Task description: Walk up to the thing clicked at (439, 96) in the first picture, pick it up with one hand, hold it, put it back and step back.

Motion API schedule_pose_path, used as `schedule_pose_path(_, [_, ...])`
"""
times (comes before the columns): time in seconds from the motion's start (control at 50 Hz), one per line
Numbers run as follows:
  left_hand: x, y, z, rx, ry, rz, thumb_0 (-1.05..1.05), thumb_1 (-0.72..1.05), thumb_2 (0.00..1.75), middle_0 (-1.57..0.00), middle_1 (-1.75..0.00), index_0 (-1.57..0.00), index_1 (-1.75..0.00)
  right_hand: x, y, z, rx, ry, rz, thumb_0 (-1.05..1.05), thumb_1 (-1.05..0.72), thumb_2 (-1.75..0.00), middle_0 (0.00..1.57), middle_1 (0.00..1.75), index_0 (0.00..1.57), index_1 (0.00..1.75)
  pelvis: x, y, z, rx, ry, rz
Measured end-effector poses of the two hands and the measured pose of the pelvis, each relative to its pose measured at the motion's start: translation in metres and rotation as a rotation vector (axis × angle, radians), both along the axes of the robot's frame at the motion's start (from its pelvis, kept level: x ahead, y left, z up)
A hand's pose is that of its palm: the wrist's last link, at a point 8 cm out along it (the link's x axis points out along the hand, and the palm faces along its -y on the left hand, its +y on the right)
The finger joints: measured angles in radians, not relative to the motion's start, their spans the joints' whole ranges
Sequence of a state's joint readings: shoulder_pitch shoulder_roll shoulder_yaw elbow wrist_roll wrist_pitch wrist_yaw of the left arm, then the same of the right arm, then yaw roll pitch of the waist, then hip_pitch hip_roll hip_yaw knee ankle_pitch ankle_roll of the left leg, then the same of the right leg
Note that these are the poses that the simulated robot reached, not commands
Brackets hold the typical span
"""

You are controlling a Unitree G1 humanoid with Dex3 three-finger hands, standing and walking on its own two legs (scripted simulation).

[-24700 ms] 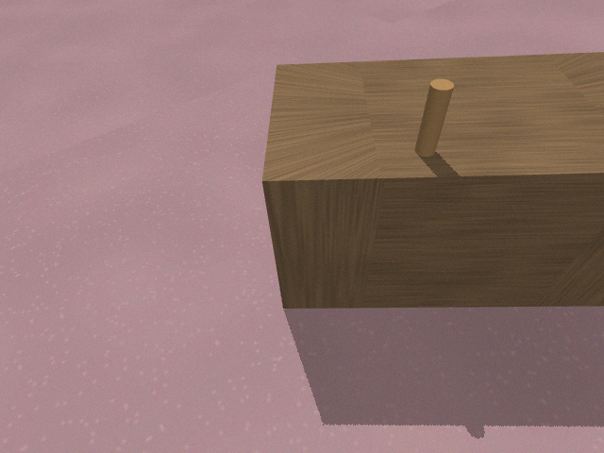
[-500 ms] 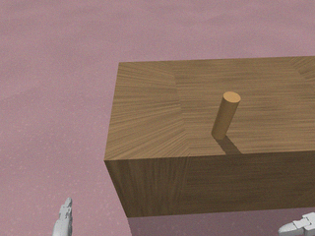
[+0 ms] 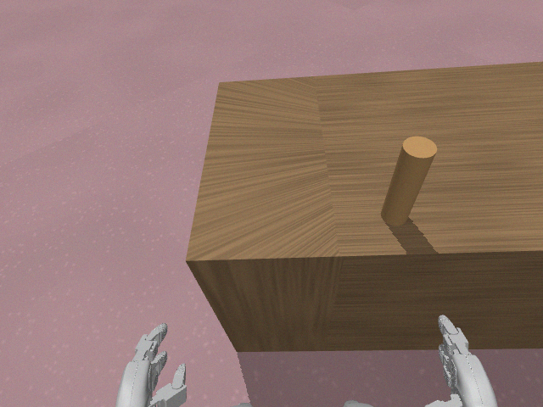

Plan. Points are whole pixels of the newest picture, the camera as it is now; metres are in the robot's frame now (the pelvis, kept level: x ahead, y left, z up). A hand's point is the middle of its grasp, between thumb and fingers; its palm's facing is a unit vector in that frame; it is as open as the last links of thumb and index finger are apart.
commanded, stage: home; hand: right
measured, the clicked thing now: (405, 185) +0.48 -0.21 +0.01
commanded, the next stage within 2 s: none
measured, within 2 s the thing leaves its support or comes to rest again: neither
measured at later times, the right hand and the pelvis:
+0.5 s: hand (423, 372) +0.19 -0.18 -0.06, palm faces +0.11 +0.97 -0.22, open 17.3 cm; pelvis +0.01 +0.00 -0.01, yaw +0 degrees
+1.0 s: hand (421, 381) +0.18 -0.17 -0.06, palm faces +0.11 +0.97 -0.22, open 17.3 cm; pelvis +0.00 +0.01 -0.01, yaw +0 degrees
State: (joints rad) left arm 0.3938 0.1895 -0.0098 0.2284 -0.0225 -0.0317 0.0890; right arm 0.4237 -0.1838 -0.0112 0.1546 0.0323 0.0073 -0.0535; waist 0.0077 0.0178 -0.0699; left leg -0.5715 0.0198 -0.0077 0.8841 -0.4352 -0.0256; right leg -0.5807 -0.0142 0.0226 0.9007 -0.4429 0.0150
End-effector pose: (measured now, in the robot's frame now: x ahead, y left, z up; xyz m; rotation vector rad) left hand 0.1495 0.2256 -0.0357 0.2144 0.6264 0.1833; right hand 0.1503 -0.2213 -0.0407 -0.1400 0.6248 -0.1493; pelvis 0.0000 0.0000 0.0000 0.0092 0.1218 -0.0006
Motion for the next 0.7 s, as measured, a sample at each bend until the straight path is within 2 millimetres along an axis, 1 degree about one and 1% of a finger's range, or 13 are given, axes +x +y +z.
schedule_pose_path(0.04, [0.003,-0.004,0.0,-0.012,-0.008,-0.003,0.0,0.75,0.82,-0.19,-0.27,-0.19,-0.27,0.004,0.0,0.001,-0.005,-0.002,0.005,-0.01,0.53,-0.06,0.06,0.06,0.06,0.05,0.002,0.0,-0.001,0.001,0.003,0.0])
schedule_pose_path(0.1, [0.007,-0.006,0.0,-0.028,-0.02,0.0,0.01,0.81,0.85,-0.2,-0.28,-0.2,-0.28,0.007,-0.004,0.006,-0.027,-0.01,-0.001,-0.01,0.53,-0.06,0.06,0.06,0.06,0.05,0.006,-0.001,-0.001,0.003,0.004,-0.001])
schedule_pose_path(0.16, [0.011,-0.004,0.0,-0.035,-0.028,0.006,0.01,0.85,0.87,-0.2,-0.28,-0.2,-0.29,0.008,-0.011,0.01,-0.056,-0.009,-0.01,-0.01,0.53,-0.06,0.06,0.06,0.06,0.05,0.009,-0.002,-0.001,0.002,0.006,-0.001])
schedule_pose_path(0.22, [0.013,-0.003,-0.001,-0.04,-0.028,0.006,0.01,0.87,0.89,-0.2,-0.29,-0.2,-0.29,0.009,-0.012,0.009,-0.066,0.009,-0.012,-0.01,0.53,-0.06,0.06,0.06,0.06,0.05,0.011,-0.003,-0.002,-0.001,0.01,0.001])
schedule_pose_path(0.36, [0.013,-0.003,0.0,-0.039,-0.016,-0.002,0.01,0.9,0.9,-0.21,-0.29,-0.2,-0.3,0.011,-0.001,0.003,-0.029,0.024,-0.01,-0.01,0.51,-0.07,0.06,0.06,0.06,0.05,0.012,0.0,-0.004,-0.006,0.021,0.002])
schedule_pose_path(0.48, [0.011,0.005,0.001,-0.018,-0.009,0.006,0.01,0.9,0.9,-0.21,-0.29,-0.2,-0.3,0.013,-0.002,0.005,-0.038,0.007,-0.018,-0.01,0.51,-0.07,0.06,0.06,0.06,0.05,0.012,0.003,-0.006,-0.005,0.025,0.0])
schedule_pose_path(0.7, [0.011,0.002,-0.001,-0.039,-0.026,0.005,0.01,0.9,0.9,-0.21,-0.29,-0.2,-0.3,0.008,0.001,0.006,-0.049,0.018,-0.017,-0.01,0.5,-0.07,0.06,0.06,0.06,0.05,0.01,0.004,-0.009,-0.008,0.035,0.002])
